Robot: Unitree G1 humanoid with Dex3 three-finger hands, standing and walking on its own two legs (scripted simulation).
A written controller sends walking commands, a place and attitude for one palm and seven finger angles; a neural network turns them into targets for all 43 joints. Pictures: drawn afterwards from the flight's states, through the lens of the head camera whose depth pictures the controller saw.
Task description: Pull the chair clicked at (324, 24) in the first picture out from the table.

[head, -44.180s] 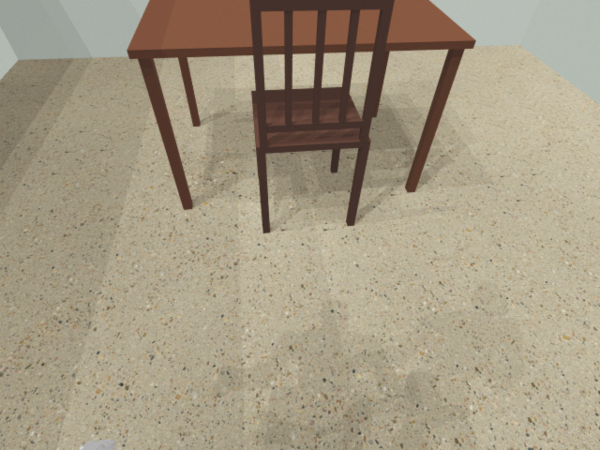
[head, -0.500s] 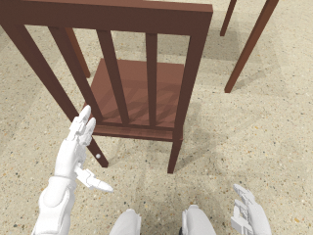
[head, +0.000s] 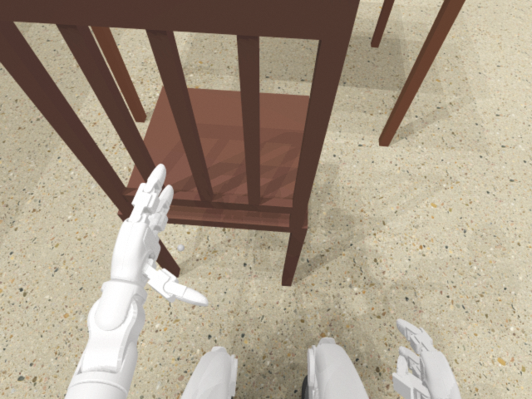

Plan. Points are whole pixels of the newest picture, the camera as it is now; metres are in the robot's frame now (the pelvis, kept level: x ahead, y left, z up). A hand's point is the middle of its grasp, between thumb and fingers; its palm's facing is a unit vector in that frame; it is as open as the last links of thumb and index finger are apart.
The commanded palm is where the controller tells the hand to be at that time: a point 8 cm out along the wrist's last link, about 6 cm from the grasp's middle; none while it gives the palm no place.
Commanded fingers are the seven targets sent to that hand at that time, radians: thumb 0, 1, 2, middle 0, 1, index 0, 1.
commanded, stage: aim the fingers beside a spindle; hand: left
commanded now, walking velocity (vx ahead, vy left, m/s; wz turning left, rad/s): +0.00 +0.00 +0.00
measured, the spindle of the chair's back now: (190, 137) +0.48 +0.13 +0.08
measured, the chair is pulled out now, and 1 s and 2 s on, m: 0.49 0.49 0.49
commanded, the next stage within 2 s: push the fingers through the gap in 0.64 s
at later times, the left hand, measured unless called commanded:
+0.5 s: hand (184, 246) +0.32 +0.13 +0.03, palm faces -0.09 -1.00 -0.05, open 16.9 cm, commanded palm +0.30 +0.18 +0.03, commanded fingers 0.00 -0.50 0.30 -0.06 -0.08 -0.06 -0.08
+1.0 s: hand (190, 229) +0.35 +0.12 +0.03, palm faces -0.09 -0.99 -0.05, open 16.9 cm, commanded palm +0.34 +0.18 +0.03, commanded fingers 0.00 -0.50 0.30 -0.06 -0.08 -0.06 -0.08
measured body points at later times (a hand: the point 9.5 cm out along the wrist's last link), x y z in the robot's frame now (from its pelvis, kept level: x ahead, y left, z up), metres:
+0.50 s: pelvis +0.00 +0.00 +0.00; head +0.10 +0.00 +0.44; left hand +0.32 +0.18 +0.03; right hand +0.16 -0.24 -0.10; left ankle +0.00 +0.13 -0.62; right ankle +0.05 -0.14 -0.62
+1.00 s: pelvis +0.00 +0.00 +0.00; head +0.11 +0.00 +0.43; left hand +0.35 +0.18 +0.03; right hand +0.16 -0.24 -0.11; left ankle +0.00 +0.13 -0.62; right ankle +0.05 -0.14 -0.62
